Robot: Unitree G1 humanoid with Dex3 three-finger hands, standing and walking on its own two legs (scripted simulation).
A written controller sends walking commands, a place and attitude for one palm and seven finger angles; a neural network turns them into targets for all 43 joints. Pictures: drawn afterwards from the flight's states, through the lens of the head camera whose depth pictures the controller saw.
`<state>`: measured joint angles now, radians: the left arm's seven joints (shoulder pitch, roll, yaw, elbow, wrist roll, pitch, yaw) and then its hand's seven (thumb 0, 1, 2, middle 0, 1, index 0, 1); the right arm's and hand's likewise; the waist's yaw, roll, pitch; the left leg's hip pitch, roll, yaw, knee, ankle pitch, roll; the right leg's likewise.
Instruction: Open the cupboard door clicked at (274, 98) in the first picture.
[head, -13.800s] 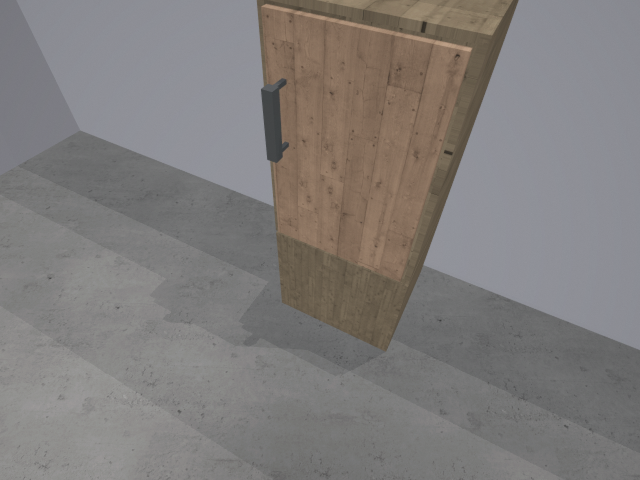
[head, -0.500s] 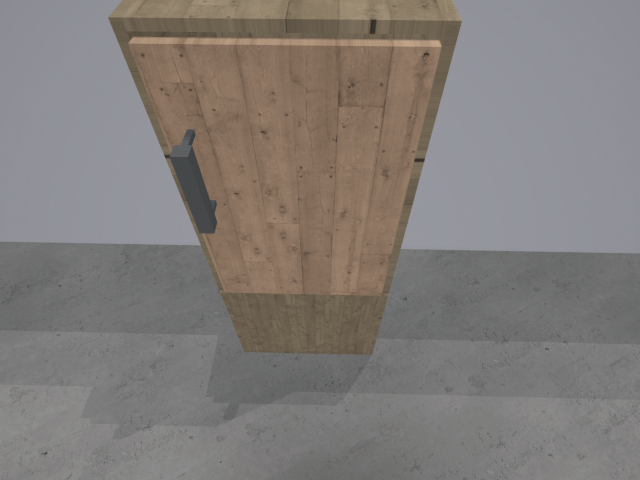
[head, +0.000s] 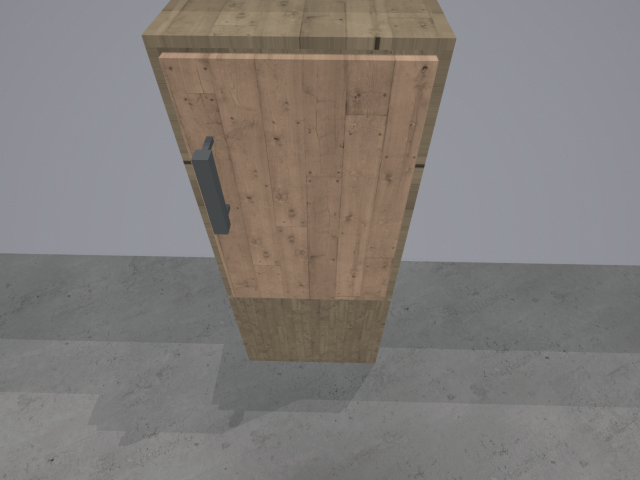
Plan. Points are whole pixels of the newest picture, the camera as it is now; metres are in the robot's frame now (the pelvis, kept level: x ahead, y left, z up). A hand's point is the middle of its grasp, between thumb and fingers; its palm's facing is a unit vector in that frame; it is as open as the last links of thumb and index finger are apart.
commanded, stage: come to a stop and stand still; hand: left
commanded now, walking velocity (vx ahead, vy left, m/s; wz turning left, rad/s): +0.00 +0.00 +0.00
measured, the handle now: (215, 186) +0.55 +0.21 +0.04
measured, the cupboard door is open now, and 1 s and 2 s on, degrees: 0 0 0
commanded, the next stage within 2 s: look again from close up in 0.46 s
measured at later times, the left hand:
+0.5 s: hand out of the picture -0.05 +0.14 -0.18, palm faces +0.04 -0.99 -0.12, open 7.3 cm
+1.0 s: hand out of the picture +0.01 +0.20 -0.17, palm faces +0.01 -0.97 -0.23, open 7.4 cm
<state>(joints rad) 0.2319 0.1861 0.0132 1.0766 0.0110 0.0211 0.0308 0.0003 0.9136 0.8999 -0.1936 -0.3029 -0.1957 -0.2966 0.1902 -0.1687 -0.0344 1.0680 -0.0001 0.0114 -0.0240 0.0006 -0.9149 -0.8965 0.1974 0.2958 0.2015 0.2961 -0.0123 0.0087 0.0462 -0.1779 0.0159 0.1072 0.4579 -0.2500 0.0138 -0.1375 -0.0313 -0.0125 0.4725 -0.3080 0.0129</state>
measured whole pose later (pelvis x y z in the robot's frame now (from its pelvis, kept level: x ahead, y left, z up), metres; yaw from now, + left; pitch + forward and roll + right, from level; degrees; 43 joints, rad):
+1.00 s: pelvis -0.01 +0.01 +0.00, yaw +0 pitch -1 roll +1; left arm 0.29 0.17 -0.01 1.07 0.02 -0.01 0.04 0.00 0.91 0.90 -0.19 -0.30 -0.20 -0.30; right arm 0.27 -0.18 0.00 1.06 -0.01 -0.03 -0.02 0.01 -0.92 -0.90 0.20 0.30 0.20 0.30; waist 0.00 0.01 0.01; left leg -0.22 0.00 0.12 0.50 -0.26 0.04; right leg -0.19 -0.05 0.00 0.52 -0.32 0.03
